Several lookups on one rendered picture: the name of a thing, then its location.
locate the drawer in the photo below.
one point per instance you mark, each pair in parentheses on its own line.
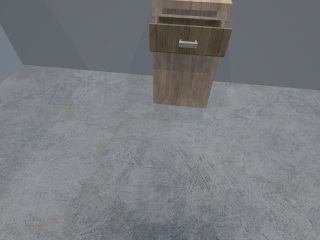
(212,38)

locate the cabinet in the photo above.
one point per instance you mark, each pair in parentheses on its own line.
(185,79)

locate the handle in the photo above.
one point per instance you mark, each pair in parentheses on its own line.
(188,44)

